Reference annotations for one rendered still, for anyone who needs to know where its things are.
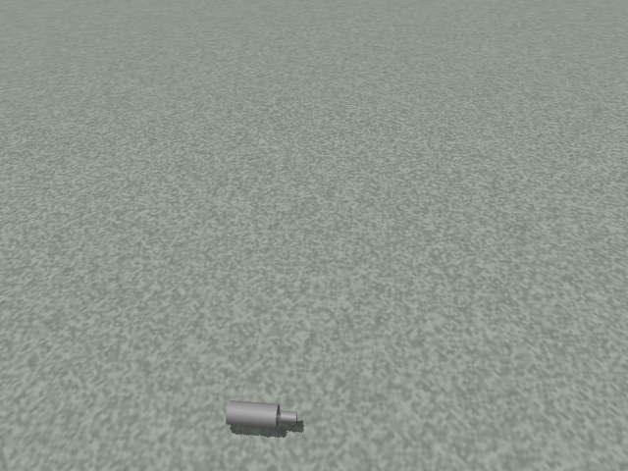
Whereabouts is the bottle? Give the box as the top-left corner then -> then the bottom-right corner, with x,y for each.
226,400 -> 297,429

